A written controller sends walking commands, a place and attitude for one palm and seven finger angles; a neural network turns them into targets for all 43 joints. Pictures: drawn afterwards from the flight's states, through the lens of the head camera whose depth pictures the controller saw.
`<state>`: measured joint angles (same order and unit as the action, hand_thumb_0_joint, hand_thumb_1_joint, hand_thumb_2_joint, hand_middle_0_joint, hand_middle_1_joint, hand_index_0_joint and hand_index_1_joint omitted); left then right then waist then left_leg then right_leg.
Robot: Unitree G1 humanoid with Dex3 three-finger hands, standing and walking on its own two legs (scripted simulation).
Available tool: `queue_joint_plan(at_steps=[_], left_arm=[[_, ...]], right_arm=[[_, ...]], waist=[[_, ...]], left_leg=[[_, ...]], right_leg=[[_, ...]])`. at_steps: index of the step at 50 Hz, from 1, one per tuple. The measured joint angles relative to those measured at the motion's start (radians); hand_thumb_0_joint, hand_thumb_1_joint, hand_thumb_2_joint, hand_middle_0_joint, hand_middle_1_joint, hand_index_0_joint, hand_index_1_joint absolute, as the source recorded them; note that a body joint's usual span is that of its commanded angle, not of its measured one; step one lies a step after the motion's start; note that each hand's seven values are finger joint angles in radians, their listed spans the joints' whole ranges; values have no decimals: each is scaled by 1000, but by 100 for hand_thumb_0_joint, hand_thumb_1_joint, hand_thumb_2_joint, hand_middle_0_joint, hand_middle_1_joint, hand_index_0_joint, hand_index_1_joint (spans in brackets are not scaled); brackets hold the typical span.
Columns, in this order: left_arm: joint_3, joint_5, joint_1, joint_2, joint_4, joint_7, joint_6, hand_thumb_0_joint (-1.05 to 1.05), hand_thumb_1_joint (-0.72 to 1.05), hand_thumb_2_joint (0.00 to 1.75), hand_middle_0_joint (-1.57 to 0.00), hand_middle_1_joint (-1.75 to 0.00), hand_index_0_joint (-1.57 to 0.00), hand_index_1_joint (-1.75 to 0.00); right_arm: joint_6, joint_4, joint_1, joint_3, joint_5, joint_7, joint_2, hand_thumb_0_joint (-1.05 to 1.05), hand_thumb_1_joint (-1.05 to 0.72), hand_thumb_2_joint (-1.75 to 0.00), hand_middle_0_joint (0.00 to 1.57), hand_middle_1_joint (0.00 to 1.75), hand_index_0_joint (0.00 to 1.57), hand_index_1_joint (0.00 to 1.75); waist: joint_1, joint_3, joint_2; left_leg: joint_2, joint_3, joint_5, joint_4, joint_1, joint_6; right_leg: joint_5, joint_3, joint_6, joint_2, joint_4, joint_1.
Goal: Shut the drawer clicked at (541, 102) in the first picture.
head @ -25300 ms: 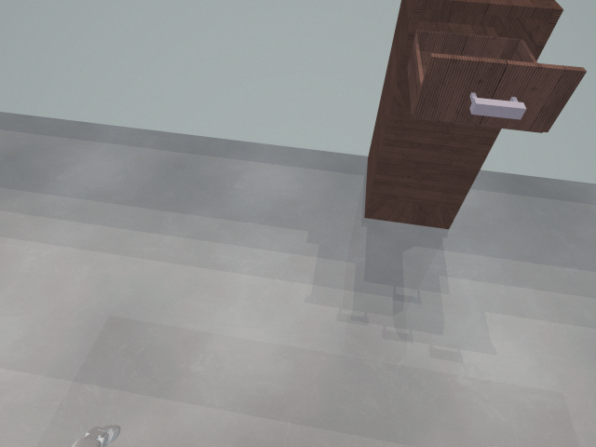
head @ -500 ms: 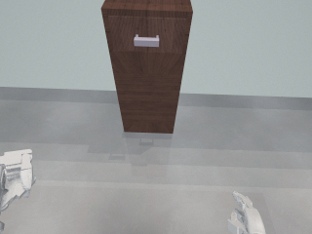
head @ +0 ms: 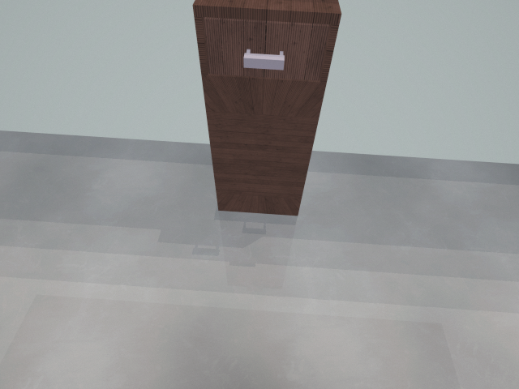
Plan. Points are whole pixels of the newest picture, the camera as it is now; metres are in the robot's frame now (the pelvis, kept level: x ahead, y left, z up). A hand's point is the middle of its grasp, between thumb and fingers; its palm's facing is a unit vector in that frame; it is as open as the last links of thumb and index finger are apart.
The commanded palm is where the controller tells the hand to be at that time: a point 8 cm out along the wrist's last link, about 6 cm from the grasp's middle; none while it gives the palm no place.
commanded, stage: let the arm hang, fingers relaxed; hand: left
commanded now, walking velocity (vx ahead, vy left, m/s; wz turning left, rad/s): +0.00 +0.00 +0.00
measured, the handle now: (264, 57) +0.93 +0.05 +0.03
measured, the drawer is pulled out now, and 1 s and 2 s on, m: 0.00 0.00 0.00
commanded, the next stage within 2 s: look to check the result in 0.60 s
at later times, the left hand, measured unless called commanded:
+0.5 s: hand out of the picture +0.04 +0.18 -0.17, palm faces -0.02 -0.98 -0.21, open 7.3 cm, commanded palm none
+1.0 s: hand out of the picture +0.06 +0.19 -0.16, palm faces -0.02 -0.96 -0.27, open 7.4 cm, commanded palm none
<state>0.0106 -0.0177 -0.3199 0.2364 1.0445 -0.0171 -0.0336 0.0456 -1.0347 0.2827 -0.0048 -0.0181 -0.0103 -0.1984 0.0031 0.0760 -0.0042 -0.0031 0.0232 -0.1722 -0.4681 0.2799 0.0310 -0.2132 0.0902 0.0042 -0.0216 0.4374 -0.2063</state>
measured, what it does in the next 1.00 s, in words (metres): stands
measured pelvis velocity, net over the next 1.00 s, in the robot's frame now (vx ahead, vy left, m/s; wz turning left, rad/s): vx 0.02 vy -0.02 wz -0.02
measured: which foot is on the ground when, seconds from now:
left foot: down 0.00-1.00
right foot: down 0.00-1.00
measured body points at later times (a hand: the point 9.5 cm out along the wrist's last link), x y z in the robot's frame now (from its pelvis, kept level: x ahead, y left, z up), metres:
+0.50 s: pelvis +0.01 +0.00 +0.00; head +0.01 -0.01 +0.45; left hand +0.04 +0.23 -0.15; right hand +0.01 -0.24 -0.16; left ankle +0.05 +0.10 -0.74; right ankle +0.02 -0.12 -0.74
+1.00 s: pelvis +0.02 -0.02 +0.01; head +0.04 -0.03 +0.46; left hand +0.06 +0.24 -0.14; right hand +0.04 -0.27 -0.15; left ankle +0.05 +0.10 -0.74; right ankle +0.02 -0.12 -0.74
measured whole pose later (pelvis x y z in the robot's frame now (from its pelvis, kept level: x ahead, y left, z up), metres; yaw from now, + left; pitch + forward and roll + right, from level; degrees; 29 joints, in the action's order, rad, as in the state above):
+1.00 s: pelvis +0.02 -0.02 +0.01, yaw -1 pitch -2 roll +0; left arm 0.02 -0.01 -0.19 0.23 1.15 -0.02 0.01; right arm 0.01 -1.14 0.19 0.02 -0.01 -0.02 -0.23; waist -0.01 0.06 -0.02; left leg 0.01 0.04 -0.16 -0.37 0.18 0.00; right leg -0.21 0.07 0.02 0.00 0.37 -0.13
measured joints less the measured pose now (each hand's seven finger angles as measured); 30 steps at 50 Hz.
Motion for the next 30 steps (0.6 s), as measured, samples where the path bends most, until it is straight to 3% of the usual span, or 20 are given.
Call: queue_joint_plan(at_steps=[13, 30], left_arm=[[5, 1, 37, -25, 93, -6, 23, 1, 91, 90, -28, -41, -29, -40], [2, 2, 122, -63, 87, -3, 40, 0, 90, 90, -20, -30, -20, -30]], right_arm=[[-25, -71, -10, 12, 4, -8, 19, 1, -91, -90, 20, 30, 20, 30], [-38, -97, -43, 17, 2, -14, 16, 1, -91, -90, 20, 29, 20, 30]], waist=[[-6, -28, -28], [-21, -29, -4]], left_leg=[[-11, 23, 20, 50, -40, 6], [2, 22, 17, 73, -68, -11]], right_leg=[[5, -23, -8, -12, -7, 13], [1, -23, 4, 3, -28, 38]])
